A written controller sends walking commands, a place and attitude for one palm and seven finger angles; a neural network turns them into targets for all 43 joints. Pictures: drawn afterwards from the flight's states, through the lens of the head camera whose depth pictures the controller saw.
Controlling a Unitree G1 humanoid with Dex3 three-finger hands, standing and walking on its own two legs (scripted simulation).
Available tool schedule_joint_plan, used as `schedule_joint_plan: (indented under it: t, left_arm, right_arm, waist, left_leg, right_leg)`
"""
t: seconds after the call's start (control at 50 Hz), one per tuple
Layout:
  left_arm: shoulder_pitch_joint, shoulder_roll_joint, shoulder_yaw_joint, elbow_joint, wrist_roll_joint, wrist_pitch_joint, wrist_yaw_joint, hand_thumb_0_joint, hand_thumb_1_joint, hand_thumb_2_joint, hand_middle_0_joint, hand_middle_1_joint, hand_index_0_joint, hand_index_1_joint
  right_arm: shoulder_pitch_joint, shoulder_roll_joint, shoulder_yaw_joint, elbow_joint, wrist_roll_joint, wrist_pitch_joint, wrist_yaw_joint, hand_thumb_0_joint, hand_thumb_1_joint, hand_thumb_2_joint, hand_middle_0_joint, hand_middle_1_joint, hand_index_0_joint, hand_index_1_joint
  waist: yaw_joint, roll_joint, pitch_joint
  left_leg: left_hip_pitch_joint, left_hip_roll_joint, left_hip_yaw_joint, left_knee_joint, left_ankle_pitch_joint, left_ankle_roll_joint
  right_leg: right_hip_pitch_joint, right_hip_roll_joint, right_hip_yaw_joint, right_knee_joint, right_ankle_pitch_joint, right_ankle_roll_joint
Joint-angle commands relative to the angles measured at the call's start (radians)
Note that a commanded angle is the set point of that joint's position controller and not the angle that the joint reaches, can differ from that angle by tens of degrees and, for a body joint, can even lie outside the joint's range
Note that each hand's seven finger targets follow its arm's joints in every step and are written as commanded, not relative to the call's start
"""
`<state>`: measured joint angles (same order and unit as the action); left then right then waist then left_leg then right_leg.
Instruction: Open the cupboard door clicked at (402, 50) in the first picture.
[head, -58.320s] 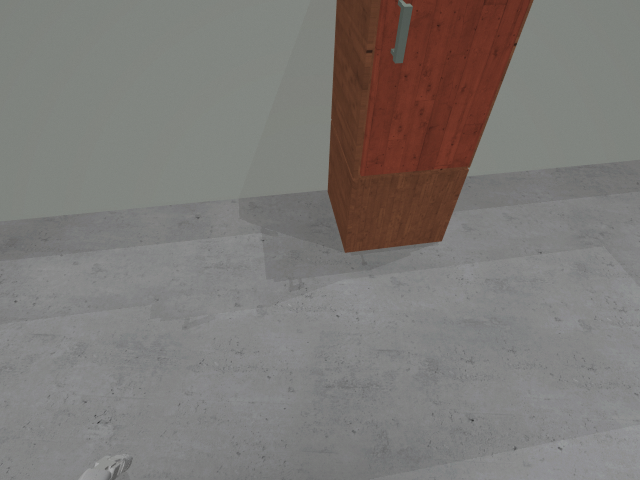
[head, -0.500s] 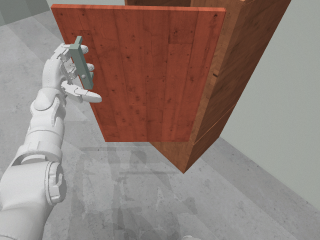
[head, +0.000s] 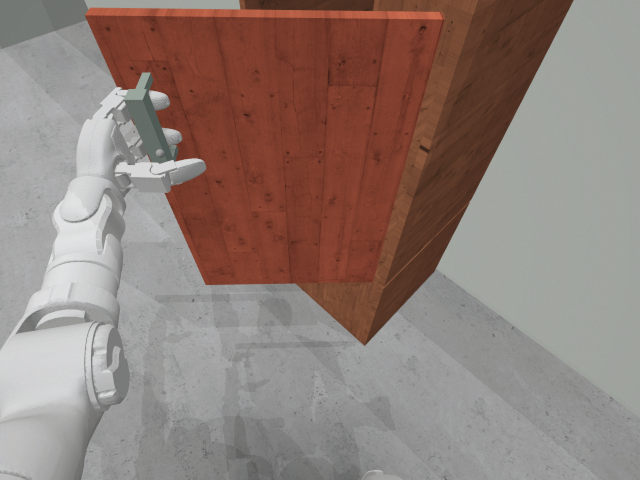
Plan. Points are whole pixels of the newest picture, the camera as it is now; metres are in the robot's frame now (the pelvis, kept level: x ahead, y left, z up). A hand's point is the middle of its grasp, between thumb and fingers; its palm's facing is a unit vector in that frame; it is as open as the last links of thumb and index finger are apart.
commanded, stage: close the thumb around the handle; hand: left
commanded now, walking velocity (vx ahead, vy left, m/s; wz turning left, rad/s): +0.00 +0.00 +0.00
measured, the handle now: (157, 129) +0.53 +0.19 +0.14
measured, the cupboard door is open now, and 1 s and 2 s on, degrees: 46 61 87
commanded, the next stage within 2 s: pull the door open along its arc in 0.38 s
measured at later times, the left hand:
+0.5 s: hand (160, 160) +0.47 +0.18 +0.14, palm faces -0.01 -1.00 +0.01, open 6.5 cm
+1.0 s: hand (166, 214) +0.38 +0.15 +0.14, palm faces +0.01 -1.00 +0.05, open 6.7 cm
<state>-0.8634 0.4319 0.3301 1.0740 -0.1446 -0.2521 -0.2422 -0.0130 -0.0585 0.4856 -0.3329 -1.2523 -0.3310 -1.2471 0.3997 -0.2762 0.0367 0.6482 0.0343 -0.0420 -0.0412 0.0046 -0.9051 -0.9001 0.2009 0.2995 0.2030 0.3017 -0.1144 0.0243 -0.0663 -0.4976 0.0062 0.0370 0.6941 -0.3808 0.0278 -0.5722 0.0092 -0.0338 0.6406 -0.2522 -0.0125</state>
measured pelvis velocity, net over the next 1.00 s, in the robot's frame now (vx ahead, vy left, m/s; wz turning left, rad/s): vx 0.01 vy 0.00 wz -0.03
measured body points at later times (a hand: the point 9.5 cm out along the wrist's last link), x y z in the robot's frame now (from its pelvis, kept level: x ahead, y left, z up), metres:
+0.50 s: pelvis +0.00 +0.01 +0.00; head +0.05 +0.01 +0.45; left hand +0.46 +0.23 +0.14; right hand +0.05 -0.25 -0.11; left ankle -0.03 +0.10 -0.72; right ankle +0.03 -0.11 -0.72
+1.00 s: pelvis +0.01 +0.00 +0.01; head +0.02 -0.01 +0.46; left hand +0.38 +0.21 +0.14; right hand +0.13 -0.25 -0.09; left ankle -0.03 +0.10 -0.72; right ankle +0.03 -0.11 -0.72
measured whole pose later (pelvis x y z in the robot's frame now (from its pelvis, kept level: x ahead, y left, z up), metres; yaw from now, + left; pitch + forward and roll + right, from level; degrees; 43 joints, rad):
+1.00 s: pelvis +0.01 +0.00 +0.01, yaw -2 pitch +5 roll +0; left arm -0.31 0.22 0.23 0.38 -0.23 -0.08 -0.13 0.01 0.66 0.74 -0.32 -1.32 -0.27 -1.29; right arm 0.31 -0.25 0.02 0.58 0.06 -0.04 -0.03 0.01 -0.91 -0.90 0.20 0.30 0.20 0.30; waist -0.04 0.04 -0.08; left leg -0.31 0.01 0.07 0.59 -0.37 0.02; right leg -0.41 0.02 0.00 0.57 -0.25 -0.01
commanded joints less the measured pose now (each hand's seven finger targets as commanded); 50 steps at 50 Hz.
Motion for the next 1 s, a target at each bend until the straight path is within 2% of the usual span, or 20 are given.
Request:
schedule_joint_plan:
  t: [0.0, 0.08, 0.1, 0.12, 0.16, 0.18, 0.2, 0.26, 0.3, 0.32, 0.42, 0.48, 0.6, 0.76, 0.86, 0.88, 0.9, 0.92, 0.94, 0.98]
  left_arm:
    - [-0.438, 0.25, 0.042, -0.206, -0.025, -0.057, -0.018, 0.0, 0.452, 0.708, -0.368, -1.302, -0.368, -1.302]
    - [-0.442, 0.248, 0.03, -0.258, -0.02, -0.055, -0.022, 0.0, 0.676, 0.804, -0.384, -1.326, -0.384, -1.326]
    - [-0.45, 0.242, 0.023, -0.246, -0.019, -0.054, -0.022, 0.0, 0.732, 0.828, -0.388, -1.332, -0.388, -1.332]
    - [-0.457, 0.24, 0.023, -0.253, -0.022, -0.056, -0.022, 0.0, 0.788, 0.852, -0.392, -1.338, -0.392, -1.338]
    - [-0.457, 0.241, 0.021, -0.274, -0.028, -0.061, -0.022, 0.0, 0.9, 0.9, -0.4, -1.35, -0.4, -1.35]
    - [-0.477, 0.215, -0.001, -0.277, -0.029, -0.061, -0.022, 0.0, 0.9, 0.9, -0.4, -1.35, -0.4, -1.35]
    - [-0.495, 0.199, -0.009, -0.28, -0.032, -0.06, -0.02, 0.0, 0.9, 0.9, -0.4, -1.35, -0.4, -1.35]
    - [-0.475, 0.218, 0.009, -0.292, -0.03, -0.062, -0.01, 0.0, 0.9, 0.9, -0.4, -1.35, -0.4, -1.35]
    - [-0.481, 0.201, 0.002, -0.287, -0.032, -0.059, -0.005, 0.0, 0.9, 0.9, -0.4, -1.35, -0.4, -1.35]
    - [-0.47, 0.218, 0.023, -0.274, -0.032, -0.057, 0.001, 0.0, 0.9, 0.9, -0.4, -1.35, -0.4, -1.35]
    - [-0.482, 0.19, -0.004, -0.286, -0.016, -0.066, 0.016, 0.0, 0.9, 0.9, -0.4, -1.35, -0.4, -1.35]
    - [-0.502, 0.214, 0.009, -0.276, -0.012, -0.071, 0.022, 0.0, 0.9, 0.9, -0.4, -1.35, -0.4, -1.35]
    - [-0.355, 0.193, 0.012, -0.345, -0.025, -0.074, 0.008, 0.0, 0.9, 0.9, -0.4, -1.35, -0.4, -1.35]
    - [-0.031, 0.15, 0.024, -0.586, -0.072, -0.027, -0.002, 0.0, 0.9, 0.9, -0.4, -1.35, -0.4, -1.35]
    - [0.213, 0.116, 0.03, -0.798, -0.095, 0.037, 0.011, 0.0, 0.9, 0.9, -0.4, -1.35, -0.4, -1.35]
    - [0.268, 0.094, 0.025, -0.816, -0.102, 0.057, 0.015, 0.0, 0.9, 0.9, -0.4, -1.35, -0.4, -1.35]
    - [0.277, 0.104, 0.032, -0.853, -0.1, 0.073, 0.022, 0.0, 0.9, 0.9, -0.4, -1.35, -0.4, -1.35]
    - [0.263, 0.08, 0.156, -0.952, -0.151, 0.098, 0.16, 0.0, 0.9, 0.9, -0.4, -1.35, -0.4, -1.35]
    - [0.335, -0.024, 0.066, -0.995, -0.133, 0.122, 0.223, 0.0, 0.9, 0.9, -0.4, -1.35, -0.4, -1.35]
    - [0.451, -0.077, 0.043, -1.046, -0.111, 0.158, 0.3, 0.0, 0.9, 0.9, -0.4, -1.35, -0.4, -1.35]
  right_arm:
    - [0.076, -0.159, -0.06, -0.09, 0.006, -0.025, -0.012, 0.0, -0.9, -0.9, 0.2, 0.3, 0.2, 0.3]
    - [0.066, -0.154, -0.059, -0.1, 0.007, -0.022, -0.013, 0.0, -0.9, -0.9, 0.2, 0.3, 0.2, 0.3]
    - [0.065, -0.153, -0.058, -0.096, 0.007, -0.023, -0.013, 0.0, -0.9, -0.9, 0.2, 0.3, 0.2, 0.3]
    - [0.069, -0.154, -0.06, -0.094, 0.007, -0.023, -0.015, 0.0, -0.9, -0.9, 0.2, 0.3, 0.2, 0.3]
    - [0.071, -0.157, -0.061, -0.096, 0.007, -0.021, -0.016, 0.0, -0.9, -0.9, 0.2, 0.3, 0.2, 0.3]
    - [0.061, -0.152, -0.058, -0.094, 0.01, -0.023, -0.016, 0.0, -0.9, -0.9, 0.2, 0.3, 0.2, 0.3]
    - [0.064, -0.152, -0.059, -0.089, 0.007, -0.027, -0.015, 0.0, -0.9, -0.9, 0.2, 0.3, 0.2, 0.3]
    - [0.068, -0.155, -0.063, -0.087, 0.004, -0.029, -0.014, 0.0, -0.9, -0.9, 0.2, 0.3, 0.2, 0.3]
    - [0.062, -0.15, -0.059, -0.085, 0.004, -0.029, -0.012, 0.0, -0.9, -0.9, 0.2, 0.3, 0.2, 0.3]
    - [0.067, -0.153, -0.062, -0.082, 0.003, -0.028, -0.011, 0.0, -0.9, -0.9, 0.2, 0.3, 0.2, 0.3]
    - [0.057, -0.149, -0.059, -0.084, 0.001, -0.031, -0.007, 0.0, -0.9, -0.9, 0.2, 0.3, 0.2, 0.3]
    - [0.058, -0.152, -0.059, -0.079, 0.001, -0.029, -0.009, 0.0, -0.9, -0.9, 0.2, 0.3, 0.2, 0.3]
    - [0.038, -0.146, -0.061, -0.11, 0.004, -0.032, -0.003, 0.0, -0.9, -0.9, 0.2, 0.3, 0.2, 0.3]
    - [-0.031, -0.134, -0.067, -0.176, 0.016, -0.031, 0.004, 0.0, -0.9, -0.9, 0.2, 0.3, 0.2, 0.3]
    - [-0.113, -0.118, -0.064, -0.222, 0.024, -0.04, 0.004, 0.0, -0.9, -0.9, 0.2, 0.3, 0.2, 0.3]
    - [-0.136, -0.111, -0.057, -0.226, 0.028, -0.043, 0.004, 0.0, -0.9, -0.9, 0.2, 0.3, 0.2, 0.3]
    - [-0.146, -0.111, -0.054, -0.228, 0.028, -0.044, 0.004, 0.0, -0.9, -0.9, 0.2, 0.3, 0.2, 0.3]
    - [-0.196, -0.069, -0.053, -0.239, 0.028, -0.052, 0.007, 0.0, -0.9, -0.9, 0.2, 0.3, 0.2, 0.3]
    - [-0.215, -0.064, -0.051, -0.236, 0.023, -0.06, 0.013, 0.0, -0.9, -0.9, 0.2, 0.3, 0.2, 0.3]
    - [-0.23, -0.062, -0.051, -0.23, 0.021, -0.067, 0.021, 0.0, -0.9, -0.9, 0.2, 0.3, 0.2, 0.3]
  waist:
    - [0.008, -0.017, -0.361]
    - [0.015, 0.054, -0.371]
    - [0.007, 0.047, -0.348]
    - [0.002, 0.015, -0.351]
    - [0.004, 0.013, -0.367]
    - [-0.001, 0.054, -0.353]
    - [-0.007, 0.048, -0.368]
    - [0.005, 0.073, -0.401]
    - [0.002, 0.053, -0.385]
    - [0.007, 0.014, -0.378]
    - [0.01, 0.055, -0.369]
    - [-0.001, 0.029, -0.366]
    - [0.044, 0.036, -0.421]
    - [0.11, 0.001, -0.402]
    - [0.141, -0.015, -0.338]
    - [0.145, -0.012, -0.293]
    - [0.143, -0.02, -0.274]
    - [0.229, -0.014, -0.278]
    - [0.199, 0.012, -0.251]
    - [0.192, -0.025, -0.212]
  left_leg:
    - [0.073, -0.007, -0.029, -0.089, 0.311, 0.004]
    - [0.101, -0.008, -0.028, -0.089, 0.329, 0.004]
    - [0.098, -0.007, -0.033, -0.09, 0.313, 0.003]
    - [0.096, -0.005, -0.034, -0.09, 0.308, 0.004]
    - [0.117, -0.003, -0.041, -0.089, 0.325, 0.004]
    - [0.134, -0.002, -0.044, -0.092, 0.327, -0.001]
    - [0.146, -0.002, -0.049, -0.091, 0.322, -0.002]
    - [0.178, 0.0, -0.052, -0.08, 0.381, -0.007]
    - [0.164, -0.001, -0.052, -0.084, 0.38, -0.009]
    - [0.15, 0.001, -0.053, -0.087, 0.369, -0.007]
    - [0.167, 0.001, -0.058, -0.09, 0.38, -0.013]
    - [0.158, 0.001, -0.056, -0.086, 0.363, -0.008]
    - [0.182, 0.004, -0.054, -0.091, 0.435, -0.015]
    - [0.18, 0.009, -0.026, -0.122, 0.505, -0.006]
    - [0.169, 0.001, -0.003, -0.159, 0.437, 0.001]
    - [0.162, 0.0, -0.002, -0.171, 0.415, -0.001]
    - [0.156, 0.0, -0.004, -0.18, 0.391, -0.002]
    - [0.129, -0.011, -0.006, -0.185, 0.373, -0.015]
    - [0.157, -0.006, 0.001, -0.199, 0.357, -0.022]
    - [0.16, 0.0, -0.003, -0.211, 0.337, -0.026]
  right_leg:
    - [0.301, 0.01, 0.019, -0.038, 0.319, -0.009]
    - [0.286, 0.007, 0.019, -0.038, 0.32, -0.014]
    - [0.27, 0.008, 0.017, -0.042, 0.301, -0.013]
    - [0.273, 0.009, 0.016, -0.044, 0.298, -0.011]
    - [0.273, 0.011, 0.011, -0.04, 0.299, -0.015]
    - [0.247, 0.011, 0.011, -0.042, 0.29, -0.015]
    - [0.238, 0.012, 0.009, -0.042, 0.28, -0.013]
    - [0.242, 0.012, 0.007, -0.032, 0.304, -0.018]
    - [0.243, 0.012, 0.006, -0.035, 0.312, -0.014]
    - [0.253, 0.013, 0.004, -0.035, 0.311, -0.013]
    - [0.231, 0.011, 0.002, -0.031, 0.296, -0.016]
    - [0.234, 0.012, 0.005, -0.033, 0.295, -0.014]
    - [0.286, 0.012, 0.003, -0.024, 0.334, -0.018]
    - [0.406, 0.008, 0.005, -0.042, 0.407, -0.021]
    - [0.467, -0.002, 0.007, -0.066, 0.405, -0.02]
    - [0.457, -0.003, 0.005, -0.074, 0.4, -0.02]
    - [0.453, -0.003, 0.002, -0.079, 0.384, -0.019]
    - [0.45, 0.0, -0.007, -0.093, 0.329, -0.017]
    - [0.437, 0.0, -0.007, -0.103, 0.304, -0.015]
    - [0.427, -0.002, -0.014, -0.115, 0.273, -0.012]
